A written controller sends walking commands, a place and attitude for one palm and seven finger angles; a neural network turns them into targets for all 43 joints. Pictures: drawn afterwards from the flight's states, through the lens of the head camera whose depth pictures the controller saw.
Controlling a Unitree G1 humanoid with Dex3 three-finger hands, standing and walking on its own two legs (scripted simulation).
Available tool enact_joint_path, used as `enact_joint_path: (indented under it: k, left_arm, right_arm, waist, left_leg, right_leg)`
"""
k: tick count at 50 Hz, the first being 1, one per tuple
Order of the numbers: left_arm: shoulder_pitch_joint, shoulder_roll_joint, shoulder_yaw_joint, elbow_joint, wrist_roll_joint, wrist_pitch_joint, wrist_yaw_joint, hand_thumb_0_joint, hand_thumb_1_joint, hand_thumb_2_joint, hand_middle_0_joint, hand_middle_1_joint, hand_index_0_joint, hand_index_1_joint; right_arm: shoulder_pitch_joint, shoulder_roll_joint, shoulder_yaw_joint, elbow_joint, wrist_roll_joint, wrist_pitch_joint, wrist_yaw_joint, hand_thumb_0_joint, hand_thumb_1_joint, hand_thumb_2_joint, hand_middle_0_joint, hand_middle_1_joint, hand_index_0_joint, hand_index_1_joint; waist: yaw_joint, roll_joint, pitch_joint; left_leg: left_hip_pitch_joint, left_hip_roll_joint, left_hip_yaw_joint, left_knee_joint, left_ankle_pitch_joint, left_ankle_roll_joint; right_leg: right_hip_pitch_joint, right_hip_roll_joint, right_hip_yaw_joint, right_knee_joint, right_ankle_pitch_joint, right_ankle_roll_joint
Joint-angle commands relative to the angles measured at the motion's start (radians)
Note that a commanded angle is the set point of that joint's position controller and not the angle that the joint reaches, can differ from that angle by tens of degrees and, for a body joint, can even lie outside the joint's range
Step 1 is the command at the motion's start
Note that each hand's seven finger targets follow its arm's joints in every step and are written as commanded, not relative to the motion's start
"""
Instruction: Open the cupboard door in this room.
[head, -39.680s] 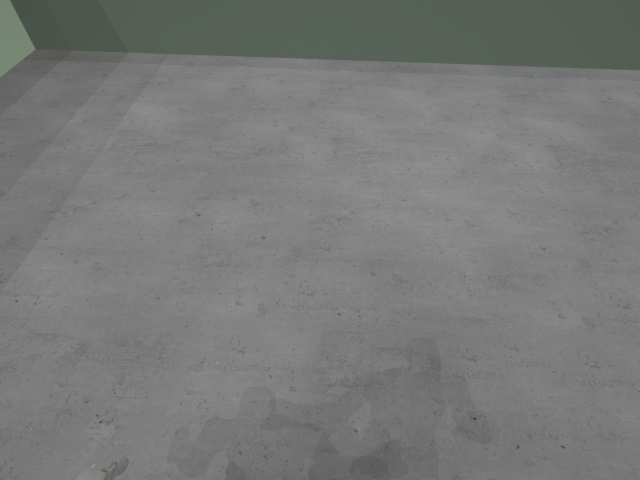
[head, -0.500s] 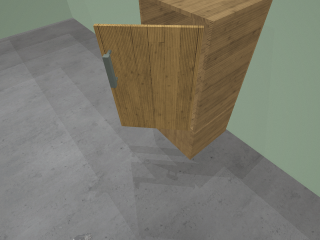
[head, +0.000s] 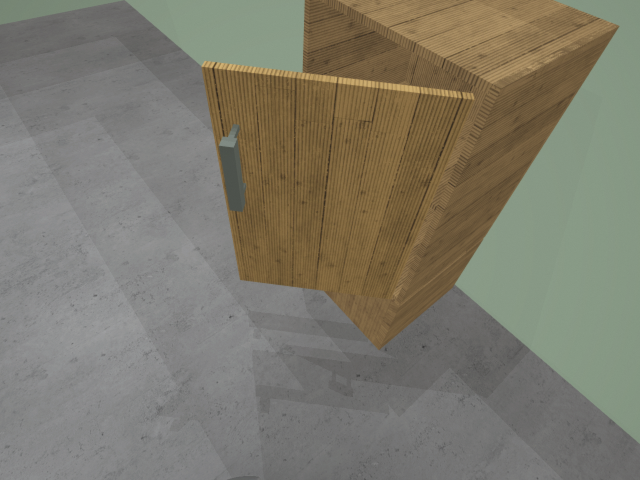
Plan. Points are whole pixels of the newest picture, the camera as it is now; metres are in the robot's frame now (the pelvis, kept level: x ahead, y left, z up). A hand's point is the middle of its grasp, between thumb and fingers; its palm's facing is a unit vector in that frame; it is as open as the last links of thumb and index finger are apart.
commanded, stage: come to a stop and stand still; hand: left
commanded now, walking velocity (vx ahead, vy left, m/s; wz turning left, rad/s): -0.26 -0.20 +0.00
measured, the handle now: (236, 169) +0.59 +0.20 +0.00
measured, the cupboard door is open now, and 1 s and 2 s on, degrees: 44 44 44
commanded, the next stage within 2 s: look again from close up in 1.38 s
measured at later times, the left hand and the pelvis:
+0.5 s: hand out of the picture +0.06 +0.13 -0.17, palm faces +0.02 -0.99 -0.17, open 7.3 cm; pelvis +0.00 -0.04 +0.00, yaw +0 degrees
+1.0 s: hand out of the picture +0.01 +0.10 -0.17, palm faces +0.04 -0.99 -0.16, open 7.3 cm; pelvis +0.02 -0.06 +0.01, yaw +0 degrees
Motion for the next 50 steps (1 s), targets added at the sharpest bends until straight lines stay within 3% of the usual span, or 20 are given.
enact_joint_path:
  k: [1, 5, 8, 10, 11, 12, 13, 14, 15, 17, 19, 20, 21, 22, 23, 24, 27, 29, 35, 50]
  left_arm:
    - [0.016, 0.083, 0.034, -0.107, 0.009, 0.020, -0.004, 0.000, 0.900, 0.900, -0.200, -0.300, -0.200, -0.300]
    - [0.012, 0.071, 0.047, -0.147, 0.015, 0.038, -0.013, 0.000, 0.900, 0.900, -0.200, -0.300, -0.200, -0.300]
    - [0.005, 0.062, 0.043, -0.167, 0.016, 0.032, -0.017, 0.000, 0.900, 0.900, -0.200, -0.300, -0.200, -0.300]
    - [0.036, 0.060, 0.042, -0.160, 0.018, 0.023, -0.016, 0.000, 0.900, 0.900, -0.200, -0.300, -0.200, -0.300]
    - [0.070, 0.073, 0.042, -0.153, 0.021, 0.014, -0.015, 0.000, 0.900, 0.900, -0.200, -0.300, -0.200, -0.300]
    - [0.071, 0.114, 0.046, -0.157, 0.026, 0.005, -0.009, 0.000, 0.900, 0.900, -0.200, -0.300, -0.200, -0.300]
    - [0.023, 0.190, 0.053, -0.176, 0.034, -0.003, -0.004, 0.000, 0.900, 0.900, -0.200, -0.300, -0.200, -0.300]
    - [-0.035, 0.218, 0.044, -0.202, 0.031, -0.004, -0.005, 0.000, 0.900, 0.900, -0.200, -0.300, -0.200, -0.300]
    - [-0.079, 0.204, 0.040, -0.208, 0.035, -0.010, -0.004, 0.000, 0.900, 0.900, -0.200, -0.300, -0.200, -0.300]
    - [-0.141, 0.156, 0.029, -0.198, 0.028, -0.020, 0.003, 0.000, 0.900, 0.900, -0.200, -0.300, -0.200, -0.300]
    - [-0.131, 0.139, 0.022, -0.180, 0.023, -0.023, 0.002, 0.000, 0.900, 0.900, -0.200, -0.300, -0.200, -0.300]
    - [-0.112, 0.135, 0.017, -0.164, 0.017, -0.025, 0.001, 0.000, 0.900, 0.900, -0.200, -0.300, -0.200, -0.300]
    - [-0.095, 0.113, 0.011, -0.151, 0.010, -0.026, 0.000, 0.000, 0.900, 0.900, -0.200, -0.300, -0.200, -0.300]
    - [-0.054, 0.084, 0.002, -0.143, 0.000, -0.025, -0.004, 0.000, 0.900, 0.900, -0.200, -0.300, -0.200, -0.300]
    - [-0.041, 0.078, 0.001, -0.135, -0.001, -0.022, -0.002, 0.000, 0.900, 0.900, -0.200, -0.300, -0.200, -0.300]
    - [-0.045, 0.086, 0.003, -0.121, 0.004, -0.019, -0.002, 0.000, 0.900, 0.900, -0.200, -0.300, -0.200, -0.300]
    - [-0.031, 0.085, 0.003, -0.085, 0.003, -0.024, -0.004, 0.000, 0.900, 0.900, -0.200, -0.300, -0.200, -0.300]
    - [-0.030, 0.089, -0.001, -0.067, 0.002, -0.032, -0.004, 0.000, 0.900, 0.900, -0.200, -0.300, -0.200, -0.300]
    - [-0.025, 0.080, -0.005, -0.035, 0.002, -0.040, -0.001, 0.000, 0.900, 0.900, -0.200, -0.300, -0.200, -0.300]
    - [0.026, 0.061, -0.015, 0.010, 0.003, -0.050, 0.006, 0.000, 0.900, 0.900, -0.200, -0.300, -0.200, -0.300]
  right_arm:
    - [0.123, -0.252, -0.076, -0.018, 0.004, 0.025, -0.033, 0.000, -0.900, -0.900, 0.200, 0.300, 0.200, 0.300]
    - [0.041, -0.246, -0.083, -0.043, -0.001, 0.032, -0.028, 0.000, -0.900, -0.900, 0.200, 0.300, 0.200, 0.300]
    - [0.024, -0.252, -0.090, -0.055, -0.007, 0.036, -0.015, 0.000, -0.900, -0.900, 0.200, 0.300, 0.200, 0.300]
    - [0.020, -0.254, -0.094, -0.056, -0.004, 0.043, -0.005, 0.000, -0.900, -0.900, 0.200, 0.300, 0.200, 0.300]
    - [0.022, -0.241, -0.092, -0.060, 0.001, 0.045, 0.000, 0.000, -0.900, -0.900, 0.200, 0.300, 0.200, 0.300]
    - [0.041, -0.204, -0.089, -0.065, 0.009, 0.048, 0.007, 0.000, -0.900, -0.900, 0.200, 0.300, 0.200, 0.300]
    - [0.060, -0.133, -0.079, -0.079, 0.017, 0.054, 0.016, 0.000, -0.900, -0.900, 0.200, 0.300, 0.200, 0.300]
    - [0.027, -0.131, -0.071, -0.099, 0.016, 0.064, 0.024, 0.000, -0.900, -0.900, 0.200, 0.300, 0.200, 0.300]
    - [0.017, -0.123, -0.073, -0.099, 0.011, 0.068, 0.027, 0.000, -0.900, -0.900, 0.200, 0.300, 0.200, 0.300]
    - [0.084, -0.118, -0.067, -0.065, 0.011, 0.066, 0.024, 0.000, -0.900, -0.900, 0.200, 0.300, 0.200, 0.300]
    - [0.124, -0.107, -0.058, -0.038, 0.014, 0.055, 0.022, 0.000, -0.900, -0.900, 0.200, 0.300, 0.200, 0.300]
    - [0.135, -0.105, -0.052, -0.025, 0.014, 0.049, 0.021, 0.000, -0.900, -0.900, 0.200, 0.300, 0.200, 0.300]
    - [0.155, -0.111, -0.047, -0.009, 0.013, 0.036, 0.020, 0.000, -0.900, -0.900, 0.200, 0.300, 0.200, 0.300]
    - [0.140, -0.152, -0.042, -0.008, 0.004, 0.020, 0.014, 0.000, -0.900, -0.900, 0.200, 0.300, 0.200, 0.300]
    - [0.112, -0.187, -0.041, -0.015, 0.003, 0.019, 0.010, 0.000, -0.900, -0.900, 0.200, 0.300, 0.200, 0.300]
    - [0.089, -0.186, -0.040, -0.006, 0.005, 0.017, 0.009, 0.000, -0.900, -0.900, 0.200, 0.300, 0.200, 0.300]
    - [0.106, -0.154, -0.031, 0.024, 0.009, 0.009, 0.004, 0.000, -0.900, -0.900, 0.200, 0.300, 0.200, 0.300]
    - [0.132, -0.140, -0.030, 0.042, 0.012, 0.007, 0.002, 0.000, -0.900, -0.900, 0.200, 0.300, 0.200, 0.300]
    - [0.162, -0.121, -0.028, 0.075, 0.015, 0.011, 0.001, 0.000, -0.900, -0.900, 0.200, 0.300, 0.200, 0.300]
    - [0.166, -0.105, -0.017, 0.103, 0.014, 0.007, -0.004, 0.000, -0.900, -0.900, 0.200, 0.300, 0.200, 0.300]
  waist:
    - [-0.052, 0.115, -0.124]
    - [-0.025, 0.213, -0.135]
    - [-0.023, 0.227, -0.126]
    - [-0.008, 0.203, -0.119]
    - [0.010, 0.149, -0.106]
    - [0.010, 0.035, -0.093]
    - [-0.015, -0.199, -0.056]
    - [-0.004, -0.179, -0.031]
    - [-0.018, -0.133, -0.031]
    - [-0.056, -0.206, -0.039]
    - [-0.059, -0.160, -0.046]
    - [-0.058, -0.111, -0.047]
    - [-0.057, -0.012, -0.059]
    - [-0.023, 0.142, -0.069]
    - [-0.005, 0.141, -0.065]
    - [0.002, 0.102, -0.045]
    - [0.000, 0.166, -0.061]
    - [-0.010, 0.105, -0.088]
    - [-0.024, 0.004, -0.044]
    - [-0.025, 0.033, -0.024]
  left_leg:
    - [0.194, 0.374, -0.284, -0.160, 0.744, 0.188]
    - [0.127, 0.333, -0.223, -0.204, 0.457, 0.152]
    - [0.056, 0.314, -0.227, -0.220, 0.270, 0.127]
    - [0.007, 0.273, -0.219, -0.209, 0.090, 0.098]
    - [-0.035, 0.233, -0.197, -0.152, 0.041, 0.069]
    - [-0.073, 0.146, -0.148, -0.065, -0.060, 0.019]
    - [-0.129, 0.018, -0.040, 0.070, -0.246, -0.050]
    - [-0.057, -0.014, -0.064, 0.221, -0.324, -0.053]
    - [-0.048, -0.024, -0.088, 0.308, -0.300, -0.044]
    - [-0.022, -0.010, -0.097, 0.300, -0.227, -0.044]
    - [0.034, -0.018, -0.080, 0.147, -0.178, -0.052]
    - [0.100, -0.015, -0.085, 0.001, -0.105, -0.052]
    - [0.164, 0.026, -0.153, -0.120, 0.061, -0.035]
    - [0.136, 0.123, -0.266, -0.178, 0.171, 0.008]
    - [0.042, 0.171, -0.304, -0.214, 0.089, 0.036]
    - [-0.004, 0.145, -0.298, -0.228, 0.033, 0.027]
    - [0.060, 0.099, -0.226, -0.216, 0.117, -0.001]
    - [0.106, 0.085, -0.196, -0.198, 0.134, -0.012]
    - [0.149, 0.068, -0.164, -0.195, 0.114, -0.026]
    - [0.192, 0.065, -0.145, -0.196, 0.169, -0.029]
  right_leg:
    - [-0.123, 0.006, 0.044, 0.153, 0.009, -0.003]
    - [-0.118, 0.016, 0.054, 0.157, 0.083, 0.000]
    - [-0.009, 0.016, 0.017, -0.027, 0.110, -0.016]
    - [0.089, 0.032, -0.022, -0.191, 0.208, -0.022]
    - [0.159, 0.032, -0.023, -0.326, 0.302, -0.027]
    - [0.186, -0.026, 0.059, -0.476, 0.335, -0.043]
    - [0.115, -0.215, 0.284, -0.601, 0.256, -0.120]
    - [-0.053, -0.301, 0.322, -0.668, 0.176, -0.192]
    - [-0.089, -0.263, 0.304, -0.646, 0.211, -0.203]
    - [-0.040, -0.192, 0.194, -0.570, 0.397, -0.185]
    - [0.010, -0.160, 0.138, -0.511, 0.502, -0.166]
    - [0.005, -0.151, 0.137, -0.472, 0.491, -0.143]
    - [-0.012, -0.106, 0.112, -0.415, 0.425, -0.097]
    - [0.018, -0.044, 0.079, -0.385, 0.390, -0.049]
    - [0.110, -0.018, 0.057, -0.414, 0.310, -0.030]
    - [0.141, -0.014, 0.050, -0.426, 0.326, -0.029]
    - [0.163, -0.032, 0.063, -0.444, 0.414, -0.043]
    - [0.170, -0.043, 0.074, -0.468, 0.451, -0.049]
    - [0.132, -0.055, 0.085, -0.514, 0.455, -0.052]
    - [0.143, -0.060, 0.088, -0.522, 0.547, -0.057]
